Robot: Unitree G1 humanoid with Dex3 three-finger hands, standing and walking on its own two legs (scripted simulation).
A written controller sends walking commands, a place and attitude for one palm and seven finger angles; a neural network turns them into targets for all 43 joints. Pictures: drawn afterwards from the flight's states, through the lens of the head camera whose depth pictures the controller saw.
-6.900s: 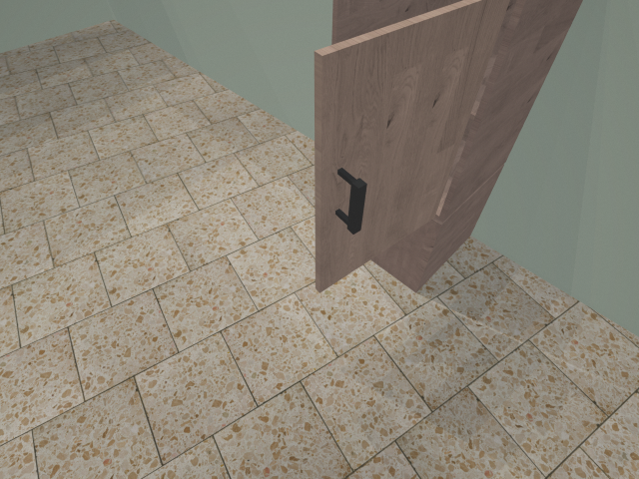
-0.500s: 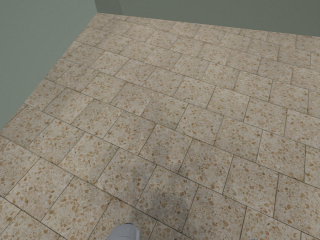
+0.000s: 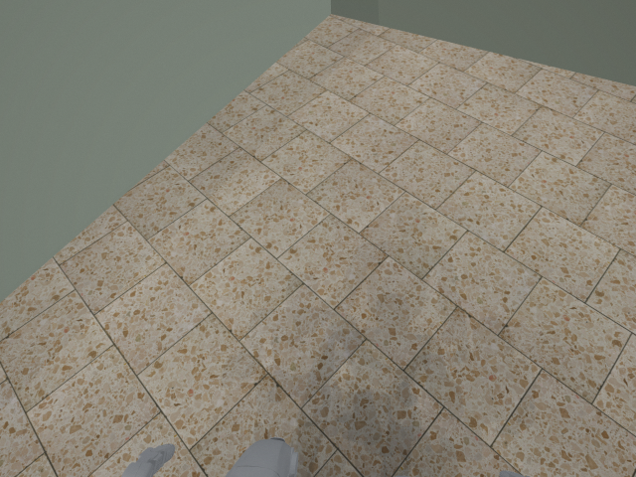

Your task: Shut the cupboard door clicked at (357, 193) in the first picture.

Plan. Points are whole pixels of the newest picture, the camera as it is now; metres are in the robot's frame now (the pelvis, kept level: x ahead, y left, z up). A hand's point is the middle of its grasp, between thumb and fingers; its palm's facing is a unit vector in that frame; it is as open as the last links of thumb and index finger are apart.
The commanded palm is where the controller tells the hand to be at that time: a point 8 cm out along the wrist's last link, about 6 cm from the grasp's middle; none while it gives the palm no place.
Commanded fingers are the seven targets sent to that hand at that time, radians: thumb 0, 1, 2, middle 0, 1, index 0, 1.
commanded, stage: walk to a spot facing it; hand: left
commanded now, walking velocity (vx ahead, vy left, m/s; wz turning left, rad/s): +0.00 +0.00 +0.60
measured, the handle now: out of the picture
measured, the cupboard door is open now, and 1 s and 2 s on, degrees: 82 82 82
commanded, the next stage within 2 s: none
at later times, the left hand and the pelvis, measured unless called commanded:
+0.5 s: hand out of the picture +0.06 +0.24 -0.16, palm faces +0.31 -0.92 -0.25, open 7.4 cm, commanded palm none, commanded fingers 0.00 0.90 0.90 -0.20 -0.30 -0.20 -0.30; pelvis +0.03 +0.01 +0.01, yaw +17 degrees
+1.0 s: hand out of the picture -0.02 +0.17 -0.17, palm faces +0.59 -0.78 -0.22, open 7.4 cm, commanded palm none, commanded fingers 0.00 0.90 0.90 -0.20 -0.30 -0.20 -0.30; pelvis +0.06 -0.02 +0.00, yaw +37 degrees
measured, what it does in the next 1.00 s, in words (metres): steps on the spot, turning left: left foot, then right foot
